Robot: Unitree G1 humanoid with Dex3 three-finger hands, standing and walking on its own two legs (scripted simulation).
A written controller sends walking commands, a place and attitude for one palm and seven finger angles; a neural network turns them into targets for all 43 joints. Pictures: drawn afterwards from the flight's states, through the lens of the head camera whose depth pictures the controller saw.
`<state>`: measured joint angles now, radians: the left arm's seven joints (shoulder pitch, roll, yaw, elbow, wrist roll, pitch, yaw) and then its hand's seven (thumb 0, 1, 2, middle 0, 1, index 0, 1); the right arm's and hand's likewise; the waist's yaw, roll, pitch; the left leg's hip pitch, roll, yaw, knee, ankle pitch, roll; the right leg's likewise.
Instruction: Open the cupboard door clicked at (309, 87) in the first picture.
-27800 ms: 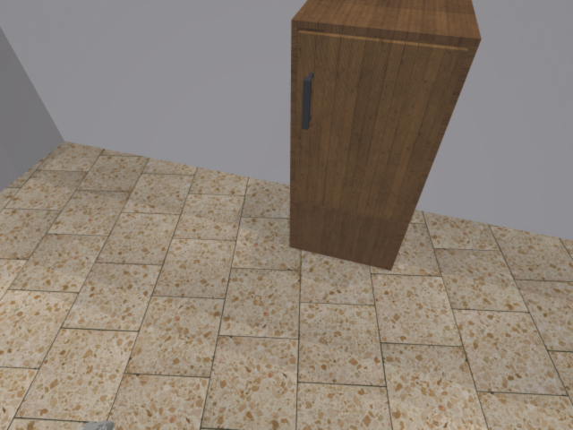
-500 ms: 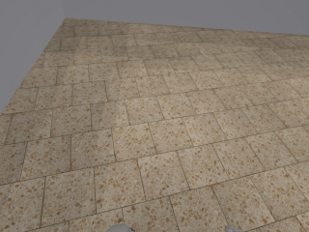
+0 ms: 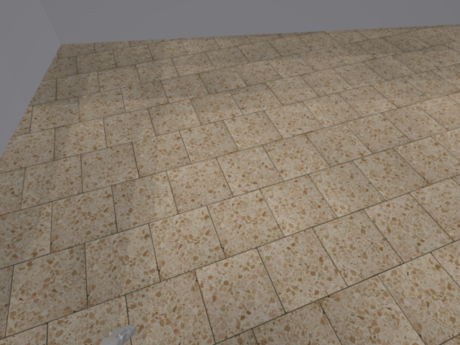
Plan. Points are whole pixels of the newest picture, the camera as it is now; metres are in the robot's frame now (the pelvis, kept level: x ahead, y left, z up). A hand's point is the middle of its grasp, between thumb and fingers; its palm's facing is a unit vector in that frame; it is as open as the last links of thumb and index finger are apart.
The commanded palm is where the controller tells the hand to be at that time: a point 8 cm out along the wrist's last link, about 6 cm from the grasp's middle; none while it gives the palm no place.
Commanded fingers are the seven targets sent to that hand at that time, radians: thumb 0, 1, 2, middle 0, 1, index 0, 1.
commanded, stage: turn to face it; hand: left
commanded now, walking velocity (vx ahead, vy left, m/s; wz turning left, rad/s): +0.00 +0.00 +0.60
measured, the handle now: out of the picture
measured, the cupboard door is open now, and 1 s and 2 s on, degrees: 40 40 40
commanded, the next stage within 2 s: none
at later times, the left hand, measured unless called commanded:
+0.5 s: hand out of the picture +0.08 +0.24 -0.16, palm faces +0.31 -0.91 -0.27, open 7.4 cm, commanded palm none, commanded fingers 0.00 0.90 0.90 -0.20 -0.30 -0.20 -0.30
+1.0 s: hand out of the picture -0.02 +0.11 -0.15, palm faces +0.63 -0.74 -0.24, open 7.3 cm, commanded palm none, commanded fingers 0.00 0.90 0.90 -0.20 -0.30 -0.20 -0.30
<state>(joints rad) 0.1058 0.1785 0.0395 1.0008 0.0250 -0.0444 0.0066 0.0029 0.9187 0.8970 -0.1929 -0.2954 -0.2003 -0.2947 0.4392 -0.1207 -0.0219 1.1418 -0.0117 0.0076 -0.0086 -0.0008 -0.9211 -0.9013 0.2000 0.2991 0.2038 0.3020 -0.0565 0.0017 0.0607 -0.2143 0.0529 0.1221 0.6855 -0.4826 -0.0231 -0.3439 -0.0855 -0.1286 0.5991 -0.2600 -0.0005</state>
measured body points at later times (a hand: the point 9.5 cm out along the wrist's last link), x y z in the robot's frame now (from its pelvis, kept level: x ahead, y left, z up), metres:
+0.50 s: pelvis +0.05 +0.00 +0.01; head +0.09 +0.02 +0.45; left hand +0.06 +0.28 -0.13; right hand +0.21 -0.23 -0.13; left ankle +0.05 +0.12 -0.73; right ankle +0.08 -0.14 -0.67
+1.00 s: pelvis +0.08 -0.06 +0.01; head +0.12 -0.03 +0.45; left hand -0.05 +0.15 -0.14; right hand +0.33 -0.18 -0.13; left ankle -0.01 +0.04 -0.69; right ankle +0.11 -0.13 -0.73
